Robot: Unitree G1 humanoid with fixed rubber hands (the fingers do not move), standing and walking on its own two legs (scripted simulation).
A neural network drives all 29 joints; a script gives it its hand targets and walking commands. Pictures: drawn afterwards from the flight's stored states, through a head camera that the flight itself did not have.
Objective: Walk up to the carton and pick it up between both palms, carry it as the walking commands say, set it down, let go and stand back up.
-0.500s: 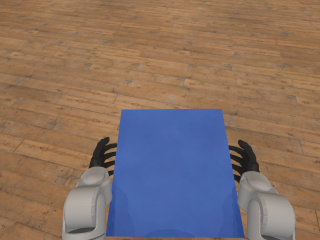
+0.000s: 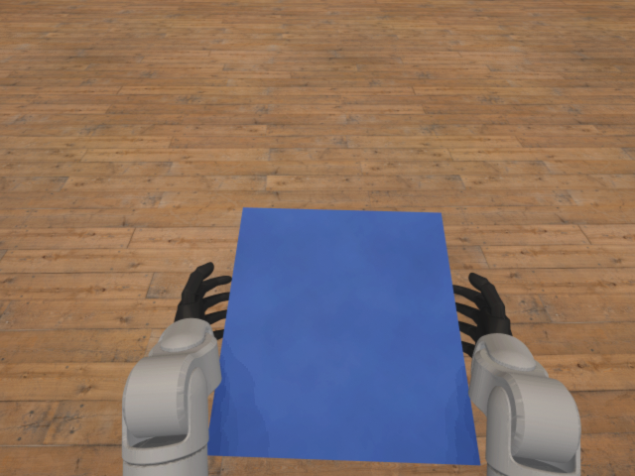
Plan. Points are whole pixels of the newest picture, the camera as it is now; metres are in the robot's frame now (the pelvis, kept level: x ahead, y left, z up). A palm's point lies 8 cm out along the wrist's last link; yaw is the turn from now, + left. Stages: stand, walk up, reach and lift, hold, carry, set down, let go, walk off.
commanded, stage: carry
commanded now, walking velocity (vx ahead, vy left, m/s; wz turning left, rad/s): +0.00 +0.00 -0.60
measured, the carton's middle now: (337, 341) +0.29 +0.00 +0.02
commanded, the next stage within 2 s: none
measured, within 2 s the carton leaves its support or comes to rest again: neither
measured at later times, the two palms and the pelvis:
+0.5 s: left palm (250, 362) +0.22 +0.10 +0.10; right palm (593, 445) +0.15 -0.21 +0.11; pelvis -0.05 -0.01 +0.01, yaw -15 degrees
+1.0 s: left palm (418, 428) +0.17 -0.07 +0.08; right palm out of the picture -0.02 -0.32 +0.08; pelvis -0.12 -0.04 +0.00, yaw -35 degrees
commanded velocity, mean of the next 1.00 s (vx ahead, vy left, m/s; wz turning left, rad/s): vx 0.00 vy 0.00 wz -0.60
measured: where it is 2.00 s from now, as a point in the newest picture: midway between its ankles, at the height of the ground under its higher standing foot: outside the picture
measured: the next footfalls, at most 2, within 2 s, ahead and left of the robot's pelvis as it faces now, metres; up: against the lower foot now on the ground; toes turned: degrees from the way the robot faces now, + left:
left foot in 0.44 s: -0.01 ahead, +0.09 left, +0.00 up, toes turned -5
right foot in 0.78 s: -0.09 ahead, -0.15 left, +0.00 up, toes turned -38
